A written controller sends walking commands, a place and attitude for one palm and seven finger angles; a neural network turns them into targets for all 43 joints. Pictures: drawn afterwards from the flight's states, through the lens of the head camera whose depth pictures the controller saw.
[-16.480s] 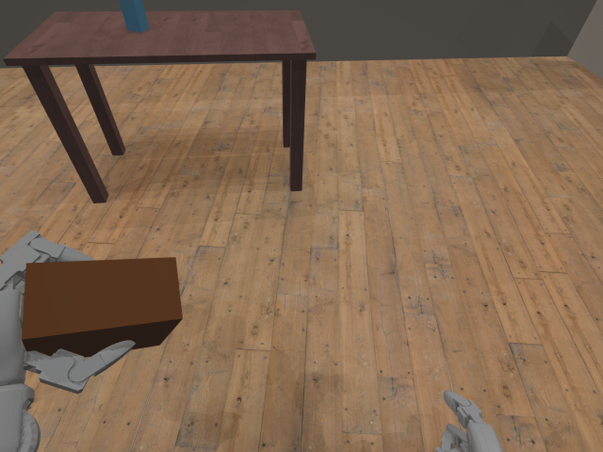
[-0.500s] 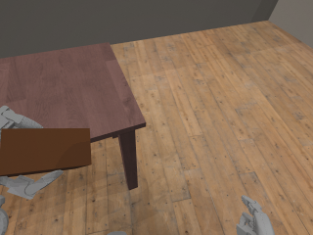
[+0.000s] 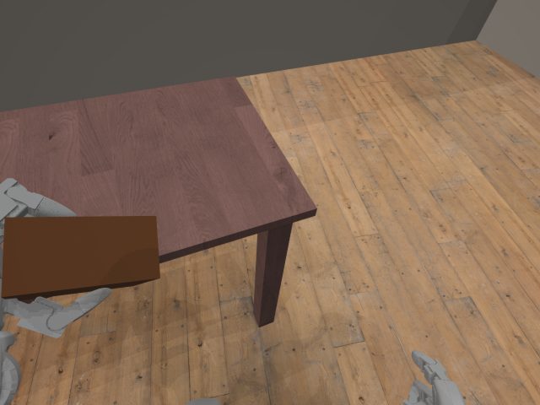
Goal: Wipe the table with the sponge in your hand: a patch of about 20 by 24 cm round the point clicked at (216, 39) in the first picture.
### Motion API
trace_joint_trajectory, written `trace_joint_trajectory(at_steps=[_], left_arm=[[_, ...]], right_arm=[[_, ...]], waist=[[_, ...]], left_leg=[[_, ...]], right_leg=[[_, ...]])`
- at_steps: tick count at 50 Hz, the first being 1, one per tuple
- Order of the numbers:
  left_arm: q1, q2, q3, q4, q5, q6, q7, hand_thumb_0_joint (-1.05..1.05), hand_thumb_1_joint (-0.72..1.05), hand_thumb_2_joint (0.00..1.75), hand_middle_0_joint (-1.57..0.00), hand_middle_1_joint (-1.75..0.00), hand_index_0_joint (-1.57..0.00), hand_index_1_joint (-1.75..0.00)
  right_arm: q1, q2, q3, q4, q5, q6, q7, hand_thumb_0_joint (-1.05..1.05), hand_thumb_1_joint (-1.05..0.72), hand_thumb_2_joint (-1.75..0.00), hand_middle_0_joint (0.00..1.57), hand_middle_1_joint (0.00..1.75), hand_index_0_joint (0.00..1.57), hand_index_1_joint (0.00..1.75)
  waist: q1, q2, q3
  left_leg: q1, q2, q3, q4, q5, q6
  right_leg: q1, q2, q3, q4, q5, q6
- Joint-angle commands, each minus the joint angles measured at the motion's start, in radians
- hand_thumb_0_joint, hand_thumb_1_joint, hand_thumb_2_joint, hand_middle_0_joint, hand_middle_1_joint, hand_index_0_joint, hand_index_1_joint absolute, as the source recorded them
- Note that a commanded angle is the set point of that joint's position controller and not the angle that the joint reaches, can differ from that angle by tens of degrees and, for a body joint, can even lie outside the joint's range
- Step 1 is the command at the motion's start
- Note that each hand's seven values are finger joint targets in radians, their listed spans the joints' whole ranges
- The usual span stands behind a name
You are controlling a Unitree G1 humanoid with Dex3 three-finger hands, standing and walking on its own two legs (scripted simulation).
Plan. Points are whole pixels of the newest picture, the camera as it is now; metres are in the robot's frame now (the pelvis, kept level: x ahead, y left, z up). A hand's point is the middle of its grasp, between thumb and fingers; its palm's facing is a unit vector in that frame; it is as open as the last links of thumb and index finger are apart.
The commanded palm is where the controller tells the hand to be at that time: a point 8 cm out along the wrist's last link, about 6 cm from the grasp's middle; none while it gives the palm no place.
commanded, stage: shuffle to correct the standing spot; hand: left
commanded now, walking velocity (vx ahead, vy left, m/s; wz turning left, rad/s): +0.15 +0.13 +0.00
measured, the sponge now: (104, 257) +0.24 +0.20 +0.15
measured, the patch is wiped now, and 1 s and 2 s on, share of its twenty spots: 0.00 0.00 0.00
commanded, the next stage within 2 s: come to a stop and stand still in 1.04 s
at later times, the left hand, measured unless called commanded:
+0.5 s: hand out of the picture +0.23 +0.34 +0.18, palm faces +0.42 -0.84 -0.35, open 10.5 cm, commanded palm +0.17 +0.38 +0.20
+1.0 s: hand out of the picture +0.28 +0.35 +0.18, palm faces +0.41 -0.85 -0.33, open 10.5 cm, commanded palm +0.23 +0.39 +0.20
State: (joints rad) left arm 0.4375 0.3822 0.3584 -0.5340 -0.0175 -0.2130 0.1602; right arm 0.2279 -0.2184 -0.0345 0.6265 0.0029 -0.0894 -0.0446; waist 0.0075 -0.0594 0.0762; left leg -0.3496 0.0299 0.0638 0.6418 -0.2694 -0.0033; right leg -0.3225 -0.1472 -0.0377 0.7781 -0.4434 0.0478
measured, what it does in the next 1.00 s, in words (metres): steps to the left: right foot, then left foot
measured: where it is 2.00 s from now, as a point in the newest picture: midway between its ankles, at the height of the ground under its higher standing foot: outside the picture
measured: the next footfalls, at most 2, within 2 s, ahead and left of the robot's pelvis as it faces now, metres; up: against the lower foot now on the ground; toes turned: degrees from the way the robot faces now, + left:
right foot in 0.20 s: +0.03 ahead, -0.05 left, +0.00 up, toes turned -7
left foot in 0.46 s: +0.12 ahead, +0.23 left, +0.00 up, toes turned +2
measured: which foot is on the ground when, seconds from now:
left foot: down 0.00-0.22, up 0.24-0.44, down 0.46-1.00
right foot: up 0.00-0.18, down 0.20-0.46, up 0.48-0.76, down 0.78-1.00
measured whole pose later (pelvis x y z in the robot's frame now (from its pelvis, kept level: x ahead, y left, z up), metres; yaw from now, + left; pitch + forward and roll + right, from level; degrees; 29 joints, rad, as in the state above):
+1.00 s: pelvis +0.06 +0.11 +0.01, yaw -1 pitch -1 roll +0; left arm 0.44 0.34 0.33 -0.50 -0.04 -0.16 0.16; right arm 0.22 -0.20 0.02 0.63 0.00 -0.08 -0.05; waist 0.01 -0.03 0.01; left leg -0.27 0.02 0.07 0.56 -0.25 0.02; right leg -0.22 0.02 -0.08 0.58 -0.35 -0.06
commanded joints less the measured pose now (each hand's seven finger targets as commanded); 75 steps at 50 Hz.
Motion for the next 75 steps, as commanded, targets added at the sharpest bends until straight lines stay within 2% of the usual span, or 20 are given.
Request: trace_joint_trajectory(at_steps=[1, 8, 9, 11, 12, 16, 20, 23, 25, 31, 37, 40, 43, 48, 52, 57, 60, 63, 68, 75], left_arm=[[-0.055, 0.224, 0.176, -0.301, -0.014, -0.095, 0.020, 0.00, 0.10, 1.30, -1.20, -1.60, -1.20, -1.60], [0.031, 0.173, 0.147, -0.163, -0.026, -0.051, 0.012, 0.00, 0.10, 1.30, -1.20, -1.60, -1.20, -1.60], [0.008, 0.173, 0.144, -0.124, -0.020, -0.043, 0.013, 0.00, 0.10, 1.30, -1.20, -1.60, -1.20, -1.60], [-0.045, 0.182, 0.137, -0.062, -0.015, -0.033, 0.013, 0.00, 0.10, 1.30, -1.20, -1.60, -1.20, -1.60], [-0.071, 0.136, 0.087, -0.050, -0.024, -0.031, 0.008, 0.00, 0.10, 1.30, -1.20, -1.60, -1.20, -1.60], [-0.179, 0.184, 0.100, -0.120, 0.007, -0.072, 0.012, 0.00, 0.10, 1.30, -1.20, -1.60, -1.20, -1.60], [-0.164, 0.166, 0.081, -0.200, 0.004, -0.065, 0.020, 0.00, 0.10, 1.30, -1.20, -1.60, -1.20, -1.60], [-0.167, 0.172, 0.101, -0.287, -0.002, -0.075, 0.023, 0.00, 0.10, 1.30, -1.20, -1.60, -1.20, -1.60], [-0.111, 0.215, 0.147, -0.233, -0.003, -0.068, 0.020, 0.00, 0.10, 1.30, -1.20, -1.60, -1.20, -1.60], [0.034, 0.151, 0.125, -0.241, -0.025, -0.058, 0.002, 0.00, 0.10, 1.30, -1.20, -1.60, -1.20, -1.60], [-0.054, 0.165, 0.112, -0.159, -0.017, -0.018, 0.006, 0.00, 0.10, 1.30, -1.20, -1.60, -1.20, -1.60], [-0.115, 0.174, 0.118, -0.136, -0.015, -0.008, 0.009, 0.00, 0.10, 1.30, -1.20, -1.60, -1.20, -1.60], [-0.109, 0.148, 0.077, -0.141, -0.030, 0.011, 0.004, 0.00, 0.10, 1.30, -1.20, -1.60, -1.20, -1.60], [-0.112, 0.170, 0.096, -0.209, -0.025, -0.024, 0.024, 0.00, 0.10, 1.30, -1.20, -1.60, -1.20, -1.60], [-0.044, 0.189, 0.117, -0.215, -0.028, -0.017, 0.002, 0.00, 0.10, 1.30, -1.20, -1.60, -1.20, -1.60], [0.036, 0.167, 0.128, -0.256, -0.030, -0.009, -0.003, 0.00, 0.10, 1.30, -1.20, -1.60, -1.20, -1.60], [0.036, 0.151, 0.132, -0.179, -0.043, 0.000, 0.000, 0.00, 0.10, 1.30, -1.20, -1.60, -1.20, -1.60], [0.027, 0.174, 0.137, -0.194, -0.057, -0.002, 0.019, 0.00, 0.10, 1.30, -1.20, -1.60, -1.20, -1.60], [-0.005, 0.164, 0.112, -0.200, -0.042, -0.002, 0.021, 0.00, 0.10, 1.30, -1.20, -1.60, -1.20, -1.60], [0.040, 0.152, 0.104, -0.201, -0.044, 0.024, 0.028, 0.00, 0.10, 1.30, -1.20, -1.60, -1.20, -1.60]], right_arm=[[-0.073, -0.100, -0.045, -0.156, -0.005, -0.094, 0.005, 0.00, -0.90, -0.90, 0.20, 0.30, 0.20, 0.30], [-0.087, -0.103, -0.003, -0.142, -0.001, -0.086, 0.006, 0.00, -0.90, -0.90, 0.20, 0.30, 0.20, 0.30], [-0.085, -0.097, 0.002, -0.145, -0.004, -0.072, 0.003, 0.00, -0.90, -0.90, 0.20, 0.30, 0.20, 0.30], [-0.083, -0.104, -0.008, -0.158, -0.012, -0.047, 0.012, 0.00, -0.90, -0.90, 0.20, 0.30, 0.20, 0.30], [-0.061, -0.122, -0.026, -0.146, -0.001, -0.049, 0.019, 0.00, -0.90, -0.90, 0.20, 0.30, 0.20, 0.30], [-0.111, -0.087, 0.010, -0.136, -0.002, -0.048, 0.005, 0.00, -0.90, -0.90, 0.20, 0.30, 0.20, 0.30], [-0.105, -0.073, -0.004, -0.147, -0.014, -0.057, -0.016, 0.00, -0.90, -0.90, 0.20, 0.30, 0.20, 0.30], [-0.078, -0.134, -0.029, -0.166, 0.001, -0.068, -0.026, 0.00, -0.90, -0.90, 0.20, 0.30, 0.20, 0.30], [-0.096, -0.100, -0.020, -0.156, -0.011, -0.069, -0.026, 0.00, -0.90, -0.90, 0.20, 0.30, 0.20, 0.30], [-0.099, -0.100, -0.012, -0.140, 0.004, -0.082, -0.009, 0.00, -0.90, -0.90, 0.20, 0.30, 0.20, 0.30], [-0.102, -0.099, 0.014, -0.150, 0.003, -0.061, -0.030, 0.00, -0.90, -0.90, 0.20, 0.30, 0.20, 0.30], [-0.096, -0.092, 0.015, -0.149, -0.004, -0.045, -0.030, 0.00, -0.90, -0.90, 0.20, 0.30, 0.20, 0.30], [-0.104, -0.088, 0.002, -0.156, 0.007, -0.043, -0.015, 0.00, -0.90, -0.90, 0.20, 0.30, 0.20, 0.30], [-0.114, -0.069, 0.014, -0.152, -0.005, -0.047, -0.018, 0.00, -0.90, -0.90, 0.20, 0.30, 0.20, 0.30], [-0.128, -0.093, 0.003, -0.183, -0.013, -0.021, -0.019, 0.00, -0.90, -0.90, 0.20, 0.30, 0.20, 0.30], [-0.101, -0.104, -0.005, -0.196, 0.011, -0.020, -0.005, 0.00, -0.90, -0.90, 0.20, 0.30, 0.20, 0.30], [-0.081, -0.099, -0.015, -0.188, 0.018, -0.025, -0.001, 0.00, -0.90, -0.90, 0.20, 0.30, 0.20, 0.30], [-0.095, -0.080, -0.003, -0.177, 0.015, -0.022, 0.002, 0.00, -0.90, -0.90, 0.20, 0.30, 0.20, 0.30], [-0.140, -0.087, -0.001, -0.179, 0.008, -0.020, -0.022, 0.00, -0.90, -0.90, 0.20, 0.30, 0.20, 0.30], [-0.134, -0.089, -0.003, -0.202, 0.015, -0.006, -0.027, 0.00, -0.90, -0.90, 0.20, 0.30, 0.20, 0.30]], waist=[[-0.011, 0.318, -0.225], [0.007, 0.211, -0.193], [0.003, 0.140, -0.177], [0.004, -0.130, -0.105], [-0.005, -0.193, -0.062], [-0.002, -0.078, -0.085], [0.010, -0.003, -0.110], [-0.013, 0.411, -0.162], [-0.021, 0.338, -0.166], [-0.008, 0.276, -0.212], [-0.013, 0.223, -0.189], [-0.023, 0.115, -0.165], [-0.005, -0.145, -0.111], [-0.013, 0.075, -0.180], [-0.017, 0.302, -0.138], [-0.010, 0.263, -0.208], [-0.021, 0.078, -0.260], [-0.022, 0.013, -0.232], [0.001, 0.032, -0.212], [-0.002, 0.047, -0.246]], left_leg=[[0.194, 0.244, -0.377, -0.282, 0.230, 0.200], [-0.054, 0.153, -0.189, -0.268, -0.069, 0.112], [-0.149, 0.109, -0.146, -0.206, -0.168, 0.076], [-0.327, -0.030, -0.048, 0.235, -0.217, 0.004], [-0.341, -0.017, -0.085, 0.379, -0.142, -0.012], [-0.178, 0.061, -0.071, 0.212, -0.074, -0.001], [0.124, -0.042, 0.091, -0.082, 0.030, 0.004], [0.293, 0.223, -0.377, -0.317, 0.003, 0.125], [0.220, 0.315, -0.545, -0.394, -0.058, 0.227], [0.160, 0.221, -0.226, -0.332, 0.115, 0.169], [0.043, 0.193, -0.189, -0.295, -0.100, 0.106], [-0.070, 0.116, -0.136, -0.205, -0.243, 0.067], [-0.152, -0.016, -0.016, 0.148, -0.128, 0.016], [0.151, -0.009, -0.008, -0.200, 0.135, 0.026], [0.266, 0.289, -0.452, -0.316, 0.430, 0.178], [0.218, 0.191, -0.167, -0.154, 0.527, 0.091], [0.032, 0.061, -0.048, -0.012, 0.251, 0.018], [-0.010, -0.016, -0.040, 0.056, 0.002, -0.008], [0.147, 0.043, -0.062, -0.148, 0.364, 0.023], [0.156, 0.054, -0.080, -0.120, 0.411, 0.010]], right_leg=[[-0.173, 0.099, 0.002, 0.327, -0.139, -0.036], [0.190, 0.116, -0.073, -0.256, 0.084, -0.051], [0.277, 0.067, -0.002, -0.360, 0.099, -0.081], [0.218, -0.277, 0.565, -0.578, -0.151, -0.256], [0.178, -0.297, 0.578, -0.586, -0.022, -0.280], [0.118, -0.185, 0.162, -0.428, 0.391, -0.200], [0.006, -0.067, 0.077, -0.401, 0.056, -0.160], [-0.193, 0.145, -0.057, 0.079, -0.070, -0.052], [-0.240, 0.121, 0.038, 0.314, -0.123, -0.062], [-0.141, 0.126, -0.022, 0.113, 0.048, -0.048], [0.118, 0.165, -0.069, -0.297, 0.126, -0.053], [0.205, 0.085, 0.069, -0.391, 0.113, -0.112], [0.165, -0.147, 0.452, -0.532, 0.036, -0.262], [0.177, -0.013, 0.120, -0.259, 0.517, -0.161], [-0.102, 0.140, 0.017, -0.018, -0.020, -0.068], [0.091, 0.155, -0.057, -0.335, 0.191, -0.076], [0.322, 0.041, 0.100, -0.363, 0.604, -0.134], [0.294, -0.124, 0.242, -0.375, 0.886, -0.201], [0.274, -0.020, 0.104, -0.321, 0.838, -0.066], [0.286, -0.010, 0.089, -0.339, 0.795, -0.076]])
